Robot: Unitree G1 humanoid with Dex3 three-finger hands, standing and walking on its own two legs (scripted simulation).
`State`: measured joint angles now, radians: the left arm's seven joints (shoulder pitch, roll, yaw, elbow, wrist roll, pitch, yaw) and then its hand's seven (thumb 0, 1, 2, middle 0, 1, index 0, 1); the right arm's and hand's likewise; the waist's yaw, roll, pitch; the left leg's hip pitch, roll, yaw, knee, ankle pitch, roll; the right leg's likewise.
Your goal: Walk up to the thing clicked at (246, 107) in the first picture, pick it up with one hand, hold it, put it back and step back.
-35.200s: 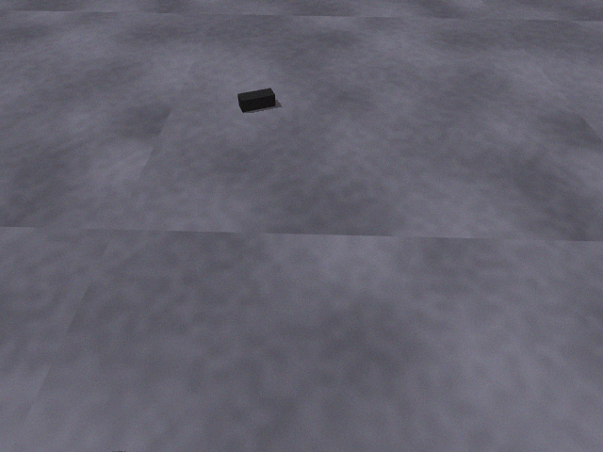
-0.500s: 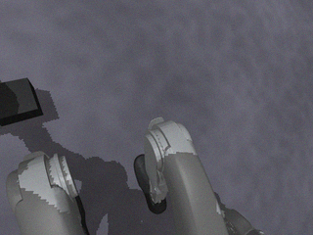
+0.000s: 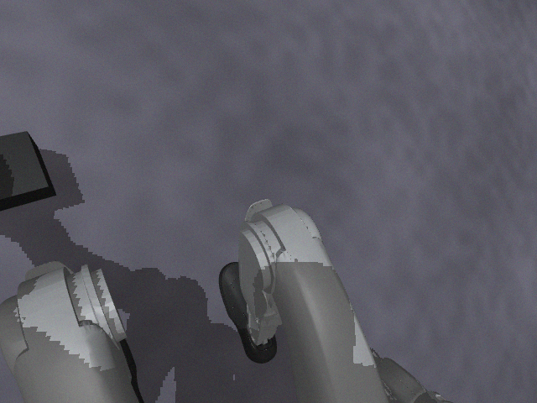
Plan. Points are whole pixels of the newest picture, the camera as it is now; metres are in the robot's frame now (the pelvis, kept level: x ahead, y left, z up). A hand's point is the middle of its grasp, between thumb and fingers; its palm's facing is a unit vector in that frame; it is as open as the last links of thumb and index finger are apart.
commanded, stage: open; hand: left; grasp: from above
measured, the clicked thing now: out of the picture +0.45 +0.30 -0.26
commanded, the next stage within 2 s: withdraw in 0.54 s
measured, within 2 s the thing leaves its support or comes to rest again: neither
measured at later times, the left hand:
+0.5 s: hand out of the picture +0.44 +0.30 -0.23, palm faces -0.44 -0.14 -0.89, open 13.7 cm
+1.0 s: hand out of the picture +0.46 +0.31 -0.16, palm faces -0.28 -0.09 -0.96, open 14.2 cm
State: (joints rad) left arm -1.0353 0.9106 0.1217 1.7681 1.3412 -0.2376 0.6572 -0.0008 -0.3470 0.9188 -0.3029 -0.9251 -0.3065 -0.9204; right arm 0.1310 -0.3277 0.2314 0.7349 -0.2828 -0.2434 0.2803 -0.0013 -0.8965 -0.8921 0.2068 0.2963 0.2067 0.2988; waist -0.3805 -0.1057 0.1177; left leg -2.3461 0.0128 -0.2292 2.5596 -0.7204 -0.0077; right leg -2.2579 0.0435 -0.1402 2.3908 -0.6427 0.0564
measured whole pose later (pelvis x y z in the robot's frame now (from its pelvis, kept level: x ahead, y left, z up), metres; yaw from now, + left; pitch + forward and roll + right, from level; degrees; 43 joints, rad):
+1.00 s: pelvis +0.01 +0.00 +0.02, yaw +2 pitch +33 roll -10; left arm -0.90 0.74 0.13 1.41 1.23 -0.11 0.58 0.00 -0.53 0.98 -0.08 -1.01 -0.09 -1.01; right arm 0.18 -0.30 0.12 0.75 -0.20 -0.18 0.30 0.00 -0.91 -0.90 0.21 0.30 0.21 0.30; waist -0.30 -0.03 -0.02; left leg -2.34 0.02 -0.19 2.49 -0.73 -0.02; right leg -2.28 0.03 -0.11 2.35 -0.66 0.04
